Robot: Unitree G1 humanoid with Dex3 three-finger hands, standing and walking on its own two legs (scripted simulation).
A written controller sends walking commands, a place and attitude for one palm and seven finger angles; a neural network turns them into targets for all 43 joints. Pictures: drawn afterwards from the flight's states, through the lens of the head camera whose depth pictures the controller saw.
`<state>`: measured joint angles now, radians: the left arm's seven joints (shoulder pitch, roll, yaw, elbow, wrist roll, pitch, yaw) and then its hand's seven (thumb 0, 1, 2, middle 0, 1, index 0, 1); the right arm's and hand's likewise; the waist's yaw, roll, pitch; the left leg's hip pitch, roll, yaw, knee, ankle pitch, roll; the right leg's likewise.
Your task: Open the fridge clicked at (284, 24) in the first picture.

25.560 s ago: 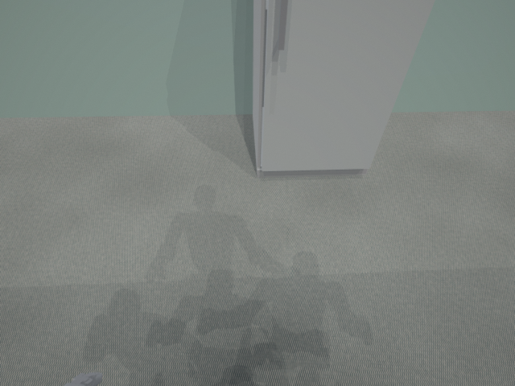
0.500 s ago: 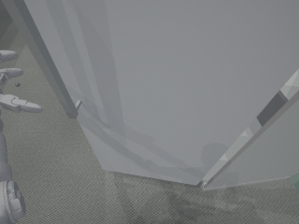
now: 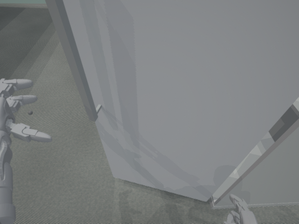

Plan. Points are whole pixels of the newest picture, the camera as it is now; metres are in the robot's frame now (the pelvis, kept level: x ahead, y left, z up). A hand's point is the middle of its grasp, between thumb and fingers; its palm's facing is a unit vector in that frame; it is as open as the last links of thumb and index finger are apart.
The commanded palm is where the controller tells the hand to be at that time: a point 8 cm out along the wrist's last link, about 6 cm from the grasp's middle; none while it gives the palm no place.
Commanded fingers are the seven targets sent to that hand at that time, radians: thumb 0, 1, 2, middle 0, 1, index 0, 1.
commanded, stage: slip the hand off the handle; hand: left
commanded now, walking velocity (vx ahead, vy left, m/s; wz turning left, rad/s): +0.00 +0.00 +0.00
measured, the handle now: (77, 51) +0.45 +0.23 +0.24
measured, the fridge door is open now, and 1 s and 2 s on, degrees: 73 73 73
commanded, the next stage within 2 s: draw the hand back to the body in 0.10 s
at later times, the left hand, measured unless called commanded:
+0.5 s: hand (26, 126) +0.26 +0.29 +0.17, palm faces +0.07 -1.00 -0.05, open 14.6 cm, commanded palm +0.22 +0.34 +0.16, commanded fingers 0.00 -0.55 0.20 -0.25 -1.15 -0.25 -1.15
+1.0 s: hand (10, 148) +0.22 +0.30 +0.16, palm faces +0.55 -0.80 -0.26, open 12.9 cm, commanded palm +0.17 +0.32 +0.17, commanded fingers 0.00 0.17 0.55 -0.22 -0.73 -0.22 -0.73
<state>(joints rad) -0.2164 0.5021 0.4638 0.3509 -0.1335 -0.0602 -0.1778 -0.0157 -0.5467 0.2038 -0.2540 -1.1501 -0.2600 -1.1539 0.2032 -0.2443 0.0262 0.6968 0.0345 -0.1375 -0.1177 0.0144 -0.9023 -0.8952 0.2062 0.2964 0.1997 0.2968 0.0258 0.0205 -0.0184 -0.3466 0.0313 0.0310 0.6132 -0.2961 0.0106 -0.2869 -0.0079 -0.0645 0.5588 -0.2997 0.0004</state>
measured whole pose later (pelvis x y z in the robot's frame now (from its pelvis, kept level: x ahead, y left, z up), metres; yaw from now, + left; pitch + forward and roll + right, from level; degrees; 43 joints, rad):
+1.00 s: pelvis -0.01 +0.00 +0.01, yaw +0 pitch -6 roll -1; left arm 0.20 0.34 0.38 -0.14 -0.10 -0.08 0.13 -0.01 -0.16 0.39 -0.24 -0.92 -0.24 -0.93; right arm 0.18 -0.22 0.04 0.76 -0.01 -0.23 -0.11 0.02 -0.90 -0.90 0.21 0.30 0.20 0.30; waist 0.08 0.03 0.07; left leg -0.12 0.02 0.04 0.43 -0.20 0.01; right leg -0.08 -0.01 -0.05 0.39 -0.21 0.00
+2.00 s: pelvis -0.01 -0.01 +0.01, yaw -1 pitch -6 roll -1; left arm 0.42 0.32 0.36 -0.34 -0.07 -0.14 0.13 0.01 0.89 0.90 -0.21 -0.30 -0.21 -0.31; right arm 0.17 -0.23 0.02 0.71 -0.01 -0.15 -0.09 0.02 -0.90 -0.90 0.20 0.30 0.20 0.30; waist 0.06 0.06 0.05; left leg -0.11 0.05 0.04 0.43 -0.21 -0.01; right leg -0.05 0.02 -0.06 0.37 -0.21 -0.02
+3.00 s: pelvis -0.15 +0.03 -0.02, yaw +2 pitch -4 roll -2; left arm 0.44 0.39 0.43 -0.52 -0.01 -0.25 0.19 0.01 0.89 0.90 -0.21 -0.30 -0.22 -0.31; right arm 0.17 -0.22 0.00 0.62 -0.01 -0.11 -0.10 0.02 -0.90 -0.90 0.21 0.30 0.20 0.30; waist 0.00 -0.01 0.10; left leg -0.53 0.02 0.07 0.70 -0.24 0.07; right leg -0.49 0.00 0.02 0.73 -0.26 0.02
